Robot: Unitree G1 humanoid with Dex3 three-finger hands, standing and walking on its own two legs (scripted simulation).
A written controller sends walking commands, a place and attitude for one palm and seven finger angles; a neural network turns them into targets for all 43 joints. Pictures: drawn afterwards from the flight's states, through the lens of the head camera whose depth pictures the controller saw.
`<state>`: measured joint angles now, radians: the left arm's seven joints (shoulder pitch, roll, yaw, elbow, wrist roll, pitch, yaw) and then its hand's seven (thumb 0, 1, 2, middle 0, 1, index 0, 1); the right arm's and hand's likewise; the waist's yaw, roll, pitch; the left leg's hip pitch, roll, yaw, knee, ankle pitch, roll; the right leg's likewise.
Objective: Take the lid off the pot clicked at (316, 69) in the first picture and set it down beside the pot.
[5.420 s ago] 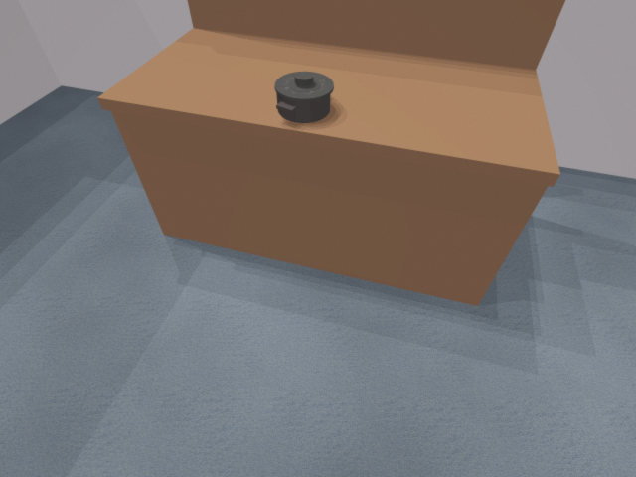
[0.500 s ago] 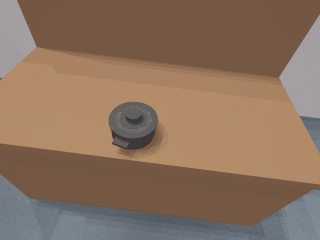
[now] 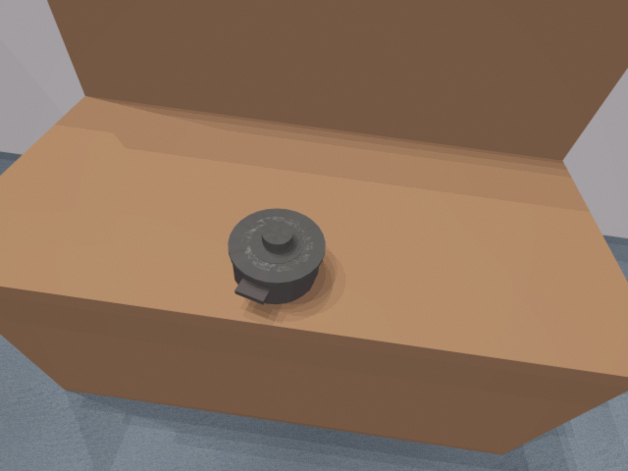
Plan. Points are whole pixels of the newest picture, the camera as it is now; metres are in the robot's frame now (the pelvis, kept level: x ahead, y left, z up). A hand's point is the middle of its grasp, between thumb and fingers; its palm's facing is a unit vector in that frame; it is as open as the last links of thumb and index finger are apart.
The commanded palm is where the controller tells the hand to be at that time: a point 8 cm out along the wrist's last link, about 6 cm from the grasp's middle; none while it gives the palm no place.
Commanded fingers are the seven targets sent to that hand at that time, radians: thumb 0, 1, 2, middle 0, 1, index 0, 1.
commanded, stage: look again from close up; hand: left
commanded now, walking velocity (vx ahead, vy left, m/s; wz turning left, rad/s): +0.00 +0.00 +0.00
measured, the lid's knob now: (277, 236) +0.48 +0.10 -0.02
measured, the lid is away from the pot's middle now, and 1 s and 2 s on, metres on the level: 0.00 0.00 0.00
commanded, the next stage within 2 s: lift the closed hand beside the body in 0.72 s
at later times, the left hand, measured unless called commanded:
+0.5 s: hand out of the picture -0.02 +0.17 -0.18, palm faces +0.02 -0.99 -0.14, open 7.4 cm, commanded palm none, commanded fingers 0.00 0.90 0.90 -0.20 -0.30 -0.20 -0.30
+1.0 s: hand out of the picture +0.08 +0.21 -0.12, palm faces +0.08 -0.94 -0.33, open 6.7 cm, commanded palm +0.08 +0.24 -0.06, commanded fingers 0.00 0.90 0.90 -0.64 -0.78 -0.64 -0.78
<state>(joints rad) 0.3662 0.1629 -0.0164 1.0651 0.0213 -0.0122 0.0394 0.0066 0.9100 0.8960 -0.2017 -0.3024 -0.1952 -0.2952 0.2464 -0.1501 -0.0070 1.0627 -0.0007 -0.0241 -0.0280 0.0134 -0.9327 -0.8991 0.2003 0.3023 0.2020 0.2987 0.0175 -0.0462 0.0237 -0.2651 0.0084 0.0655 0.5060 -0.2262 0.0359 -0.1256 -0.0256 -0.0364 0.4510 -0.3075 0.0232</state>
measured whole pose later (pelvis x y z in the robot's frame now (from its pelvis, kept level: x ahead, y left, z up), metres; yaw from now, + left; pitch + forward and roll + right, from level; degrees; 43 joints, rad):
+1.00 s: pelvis -0.01 +0.02 +0.00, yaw +1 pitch -2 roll -1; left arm 0.49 0.22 -0.07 0.41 0.01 0.02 0.17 0.06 0.99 0.90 -0.31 -0.42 -0.30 -0.41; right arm 0.33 -0.22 0.01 0.87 0.06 -0.21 -0.03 0.03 -0.93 -0.90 0.20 0.30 0.20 0.30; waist -0.01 0.02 0.01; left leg -0.29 -0.03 0.06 0.52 -0.21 0.06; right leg -0.16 -0.07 -0.04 0.51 -0.32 0.02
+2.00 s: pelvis +0.03 -0.03 +0.00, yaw +1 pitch +0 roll +1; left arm 0.63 0.25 0.16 -0.04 -0.02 -0.03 0.08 0.02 0.90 0.90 -1.29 -1.50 -1.29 -1.49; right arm 0.16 -0.21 -0.02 0.61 0.03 -0.09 -0.10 0.02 -0.90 -0.90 0.20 0.30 0.20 0.30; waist 0.05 0.03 0.01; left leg -0.23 0.02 0.04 0.49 -0.25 -0.01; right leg -0.10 -0.01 -0.06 0.45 -0.36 -0.01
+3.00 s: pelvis -0.01 -0.01 +0.00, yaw +1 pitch +0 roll -1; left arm 0.26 0.60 0.05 -0.14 0.79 -0.09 -0.16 0.00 0.33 1.04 -1.00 -0.87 -1.00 -0.87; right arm 0.13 -0.26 -0.01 0.55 0.04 0.14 -0.01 0.01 -0.90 -0.90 0.20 0.30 0.20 0.30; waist 0.05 0.11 0.03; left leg -0.31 0.01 0.04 0.48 -0.18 0.03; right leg -0.16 -0.02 -0.06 0.44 -0.28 0.01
